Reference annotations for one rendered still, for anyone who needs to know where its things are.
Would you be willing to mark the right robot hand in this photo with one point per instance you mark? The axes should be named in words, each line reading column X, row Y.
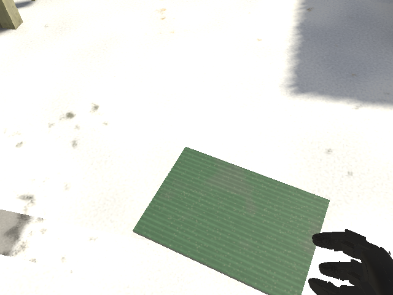
column 373, row 276

